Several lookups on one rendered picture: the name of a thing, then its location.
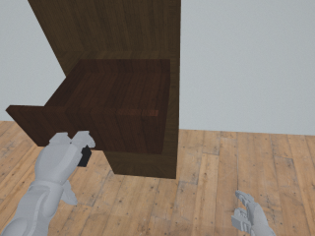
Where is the right robot hand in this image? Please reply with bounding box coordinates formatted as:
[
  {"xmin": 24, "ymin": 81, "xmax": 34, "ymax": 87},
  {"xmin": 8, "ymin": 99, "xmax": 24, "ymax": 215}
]
[{"xmin": 231, "ymin": 190, "xmax": 269, "ymax": 234}]

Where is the robot left forearm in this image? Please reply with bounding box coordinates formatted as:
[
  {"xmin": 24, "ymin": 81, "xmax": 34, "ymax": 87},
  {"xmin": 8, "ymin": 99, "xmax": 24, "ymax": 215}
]
[{"xmin": 0, "ymin": 179, "xmax": 64, "ymax": 236}]

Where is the robot right forearm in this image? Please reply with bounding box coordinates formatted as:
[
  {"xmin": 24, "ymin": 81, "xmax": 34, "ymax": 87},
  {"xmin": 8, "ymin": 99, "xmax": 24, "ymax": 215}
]
[{"xmin": 250, "ymin": 223, "xmax": 276, "ymax": 236}]

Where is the cabinet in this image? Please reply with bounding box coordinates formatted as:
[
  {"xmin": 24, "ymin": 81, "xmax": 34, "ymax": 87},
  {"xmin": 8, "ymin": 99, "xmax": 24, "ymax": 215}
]
[{"xmin": 28, "ymin": 0, "xmax": 181, "ymax": 180}]

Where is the drawer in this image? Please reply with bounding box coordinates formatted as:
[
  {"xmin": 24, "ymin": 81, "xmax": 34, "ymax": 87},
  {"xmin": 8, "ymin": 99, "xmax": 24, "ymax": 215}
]
[{"xmin": 5, "ymin": 59, "xmax": 171, "ymax": 154}]

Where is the left robot hand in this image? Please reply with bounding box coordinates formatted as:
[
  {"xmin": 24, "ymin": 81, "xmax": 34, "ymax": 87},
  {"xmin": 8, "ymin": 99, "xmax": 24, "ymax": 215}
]
[{"xmin": 34, "ymin": 131, "xmax": 95, "ymax": 206}]

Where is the handle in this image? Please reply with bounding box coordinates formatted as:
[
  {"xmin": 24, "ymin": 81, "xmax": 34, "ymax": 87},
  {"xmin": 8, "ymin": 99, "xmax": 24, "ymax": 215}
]
[{"xmin": 70, "ymin": 133, "xmax": 92, "ymax": 167}]

